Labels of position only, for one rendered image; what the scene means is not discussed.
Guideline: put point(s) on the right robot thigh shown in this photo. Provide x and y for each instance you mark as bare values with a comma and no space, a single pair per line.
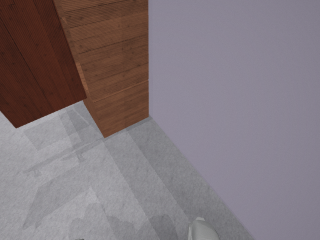
201,230

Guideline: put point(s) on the right robot shin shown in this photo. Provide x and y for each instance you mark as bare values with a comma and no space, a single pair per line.
200,218

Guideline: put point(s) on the cupboard door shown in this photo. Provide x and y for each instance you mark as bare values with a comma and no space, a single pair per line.
38,74

